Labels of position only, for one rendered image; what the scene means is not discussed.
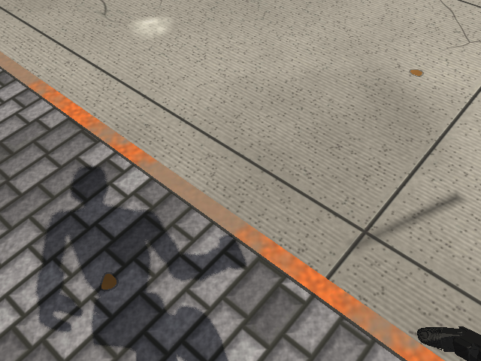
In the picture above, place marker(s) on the robot right hand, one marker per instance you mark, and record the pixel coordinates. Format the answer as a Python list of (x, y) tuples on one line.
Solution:
[(464, 342)]

